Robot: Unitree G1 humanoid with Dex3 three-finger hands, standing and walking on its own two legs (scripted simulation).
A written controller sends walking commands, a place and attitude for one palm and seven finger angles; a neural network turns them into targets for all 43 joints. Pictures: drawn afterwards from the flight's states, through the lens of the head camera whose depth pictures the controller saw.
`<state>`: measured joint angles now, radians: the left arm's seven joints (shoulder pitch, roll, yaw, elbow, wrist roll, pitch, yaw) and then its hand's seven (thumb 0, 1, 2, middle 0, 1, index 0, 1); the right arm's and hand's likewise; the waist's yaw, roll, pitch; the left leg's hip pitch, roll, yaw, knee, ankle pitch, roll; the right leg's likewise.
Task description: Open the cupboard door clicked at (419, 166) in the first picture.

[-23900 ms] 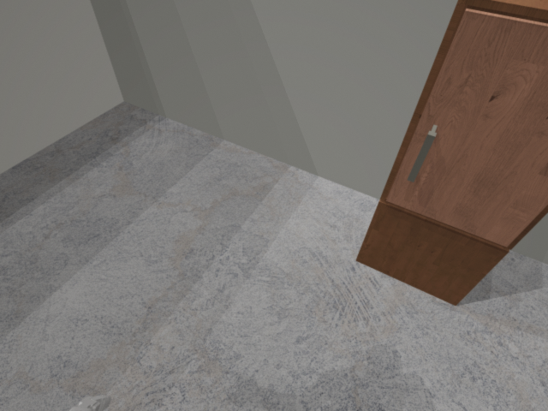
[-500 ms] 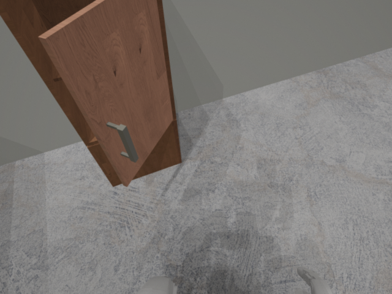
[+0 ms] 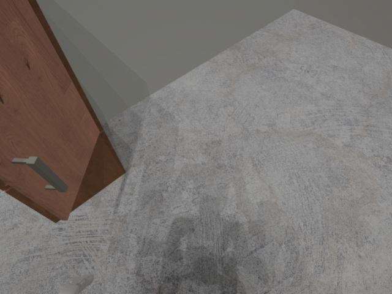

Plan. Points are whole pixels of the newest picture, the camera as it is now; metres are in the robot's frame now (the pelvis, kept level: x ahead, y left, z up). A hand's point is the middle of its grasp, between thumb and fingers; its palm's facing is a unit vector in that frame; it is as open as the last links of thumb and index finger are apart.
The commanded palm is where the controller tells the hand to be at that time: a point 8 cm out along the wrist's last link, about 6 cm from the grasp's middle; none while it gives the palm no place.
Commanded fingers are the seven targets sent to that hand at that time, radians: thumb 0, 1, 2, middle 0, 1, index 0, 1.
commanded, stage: walk to a spot facing it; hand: left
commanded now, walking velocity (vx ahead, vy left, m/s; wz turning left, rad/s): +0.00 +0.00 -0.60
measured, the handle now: (42, 175) +0.38 +0.43 -0.09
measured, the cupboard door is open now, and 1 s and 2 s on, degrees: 43 43 43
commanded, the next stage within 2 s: turn to face it in 1.72 s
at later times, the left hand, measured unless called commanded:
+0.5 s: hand (130, 260) +0.20 +0.17 -0.15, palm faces -0.27 -0.95 -0.16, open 7.4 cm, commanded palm none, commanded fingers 0.00 0.90 0.90 -0.20 -0.30 -0.20 -0.30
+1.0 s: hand (221, 187) +0.39 -0.04 -0.14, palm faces -0.52 -0.82 -0.23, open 7.3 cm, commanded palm none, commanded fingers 0.00 0.90 0.90 -0.20 -0.30 -0.20 -0.30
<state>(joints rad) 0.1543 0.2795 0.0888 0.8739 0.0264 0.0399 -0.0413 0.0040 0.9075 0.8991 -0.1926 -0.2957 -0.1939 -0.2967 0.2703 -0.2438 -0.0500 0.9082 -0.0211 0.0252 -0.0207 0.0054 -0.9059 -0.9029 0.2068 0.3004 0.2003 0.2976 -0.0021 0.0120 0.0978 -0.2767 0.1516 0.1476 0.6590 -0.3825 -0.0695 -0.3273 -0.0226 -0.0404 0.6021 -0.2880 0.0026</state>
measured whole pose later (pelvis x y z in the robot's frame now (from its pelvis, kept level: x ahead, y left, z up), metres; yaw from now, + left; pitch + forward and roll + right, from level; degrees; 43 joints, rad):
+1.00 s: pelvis +0.21 -0.16 +0.02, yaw -33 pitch +1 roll +2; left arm 0.18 0.19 0.07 0.95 0.01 -0.05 0.00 -0.01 0.93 0.90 -0.20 -0.30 -0.20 -0.30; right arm 0.25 -0.18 -0.05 0.98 -0.02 -0.02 0.00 0.01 -0.91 -0.90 0.20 0.30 0.20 0.30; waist -0.04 -0.02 0.09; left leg -0.56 0.14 0.04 1.15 -0.30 -0.07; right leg -0.23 0.06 -0.06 0.45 -0.25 -0.12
